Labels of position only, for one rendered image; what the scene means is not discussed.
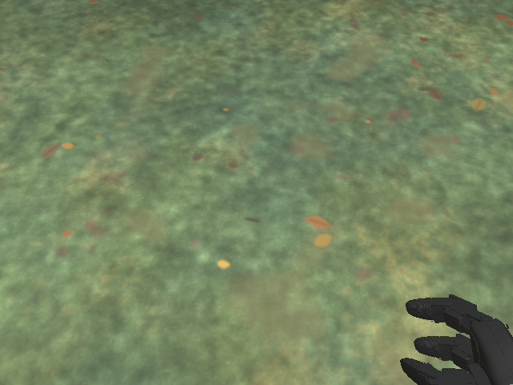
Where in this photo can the robot right hand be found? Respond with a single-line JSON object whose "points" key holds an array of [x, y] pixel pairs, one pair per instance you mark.
{"points": [[487, 355]]}

